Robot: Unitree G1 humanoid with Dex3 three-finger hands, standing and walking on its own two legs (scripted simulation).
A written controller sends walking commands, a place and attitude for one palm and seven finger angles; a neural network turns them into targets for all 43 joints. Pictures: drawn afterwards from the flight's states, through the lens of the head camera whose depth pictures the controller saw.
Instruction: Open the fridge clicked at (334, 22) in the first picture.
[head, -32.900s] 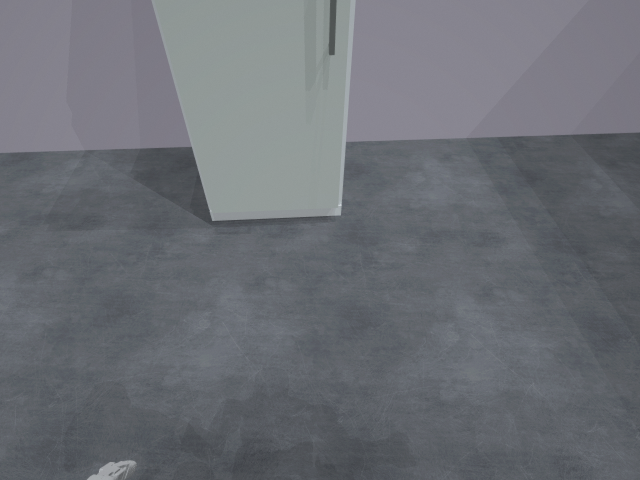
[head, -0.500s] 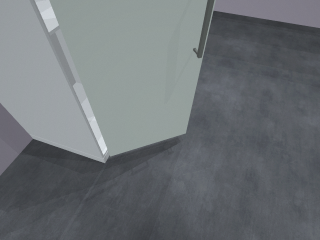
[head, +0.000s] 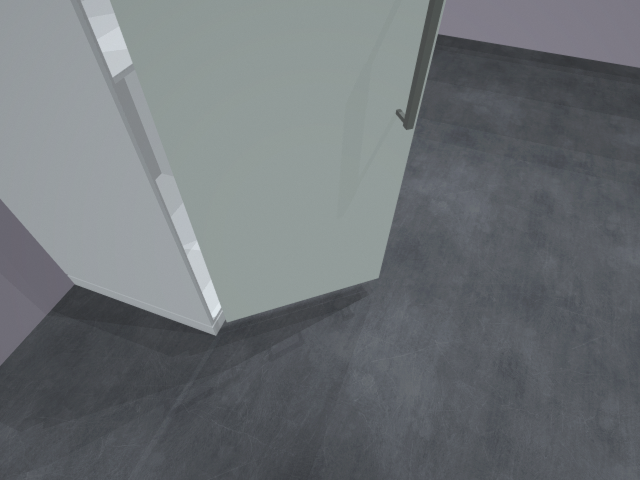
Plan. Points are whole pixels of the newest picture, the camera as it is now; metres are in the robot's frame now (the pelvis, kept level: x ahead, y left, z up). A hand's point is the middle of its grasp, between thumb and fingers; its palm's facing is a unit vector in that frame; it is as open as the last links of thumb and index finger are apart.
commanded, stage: look to check the result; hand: right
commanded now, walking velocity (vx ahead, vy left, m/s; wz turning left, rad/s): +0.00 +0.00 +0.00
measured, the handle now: (421, 39) +0.81 -0.12 +0.16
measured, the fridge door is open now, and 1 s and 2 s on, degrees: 51 51 51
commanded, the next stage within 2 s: walk to a spot facing it in 0.44 s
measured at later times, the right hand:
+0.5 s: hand out of the picture +0.03 -0.18 -0.18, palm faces -0.03 +0.98 -0.20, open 7.4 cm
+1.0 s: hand out of the picture +0.05 -0.19 -0.19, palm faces -0.11 +0.96 -0.26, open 7.4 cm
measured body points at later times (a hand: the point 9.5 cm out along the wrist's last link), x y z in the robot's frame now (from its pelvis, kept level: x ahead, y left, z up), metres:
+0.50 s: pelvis +0.02 +0.00 +0.00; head +0.04 +0.00 +0.45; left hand +0.02 +0.23 -0.16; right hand +0.04 -0.23 -0.16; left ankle +0.00 +0.11 -0.74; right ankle +0.02 -0.10 -0.74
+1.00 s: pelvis +0.01 +0.01 -0.02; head +0.05 +0.04 +0.43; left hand +0.03 +0.27 -0.18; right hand +0.06 -0.24 -0.16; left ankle +0.00 +0.11 -0.75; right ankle +0.02 -0.10 -0.74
